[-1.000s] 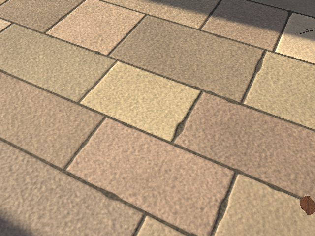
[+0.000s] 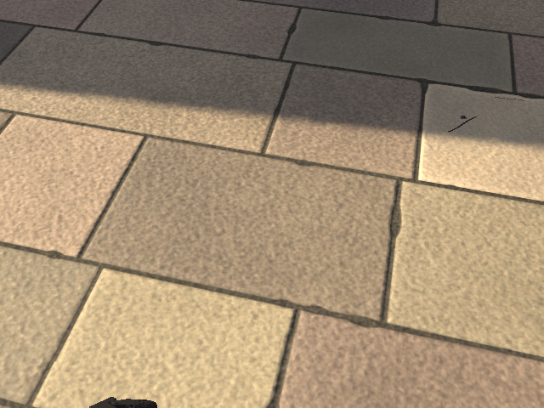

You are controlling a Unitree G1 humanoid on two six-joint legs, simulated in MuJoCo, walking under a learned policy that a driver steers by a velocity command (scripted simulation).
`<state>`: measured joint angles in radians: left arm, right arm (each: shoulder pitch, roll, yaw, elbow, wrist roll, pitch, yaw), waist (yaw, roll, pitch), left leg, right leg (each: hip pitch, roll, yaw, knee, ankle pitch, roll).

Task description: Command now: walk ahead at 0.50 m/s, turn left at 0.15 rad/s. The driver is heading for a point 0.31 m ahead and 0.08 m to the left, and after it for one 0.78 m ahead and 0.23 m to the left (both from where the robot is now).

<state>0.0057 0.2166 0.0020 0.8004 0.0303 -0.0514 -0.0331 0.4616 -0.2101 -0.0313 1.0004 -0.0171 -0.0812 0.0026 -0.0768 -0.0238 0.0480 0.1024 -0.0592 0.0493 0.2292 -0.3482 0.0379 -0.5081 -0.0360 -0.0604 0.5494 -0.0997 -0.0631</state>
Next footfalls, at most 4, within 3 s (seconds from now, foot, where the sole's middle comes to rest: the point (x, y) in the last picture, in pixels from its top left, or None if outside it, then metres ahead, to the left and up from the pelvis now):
0.02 right None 0.18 -0.10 -0.77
0.52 left None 0.34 0.09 -0.77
1.04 right None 0.35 -0.09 -0.77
1.34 left None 0.21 0.07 -0.77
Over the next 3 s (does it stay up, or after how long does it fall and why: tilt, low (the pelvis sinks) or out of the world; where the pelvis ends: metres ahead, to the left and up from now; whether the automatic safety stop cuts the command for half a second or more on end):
stays up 0.72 0.28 0.01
